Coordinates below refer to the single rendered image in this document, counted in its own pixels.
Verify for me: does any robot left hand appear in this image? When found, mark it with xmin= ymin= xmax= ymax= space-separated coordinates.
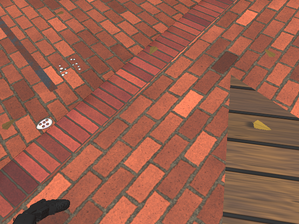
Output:
xmin=13 ymin=199 xmax=70 ymax=224

